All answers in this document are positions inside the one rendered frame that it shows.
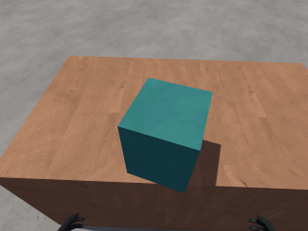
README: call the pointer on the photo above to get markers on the right robot hand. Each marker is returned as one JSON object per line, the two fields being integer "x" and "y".
{"x": 261, "y": 221}

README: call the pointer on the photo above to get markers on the carton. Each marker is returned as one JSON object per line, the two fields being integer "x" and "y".
{"x": 162, "y": 132}

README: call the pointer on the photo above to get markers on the pedestal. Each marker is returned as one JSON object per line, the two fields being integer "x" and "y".
{"x": 67, "y": 156}

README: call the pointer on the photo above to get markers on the left robot hand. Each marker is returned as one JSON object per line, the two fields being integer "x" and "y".
{"x": 68, "y": 226}

